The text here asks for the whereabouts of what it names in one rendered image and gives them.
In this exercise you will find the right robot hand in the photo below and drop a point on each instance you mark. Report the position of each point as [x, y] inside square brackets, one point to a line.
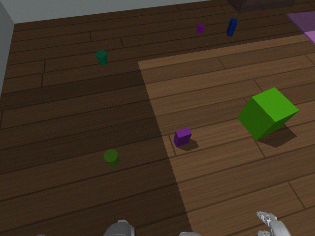
[277, 228]

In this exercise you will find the bookshelf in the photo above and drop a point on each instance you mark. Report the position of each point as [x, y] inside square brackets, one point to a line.
[242, 6]

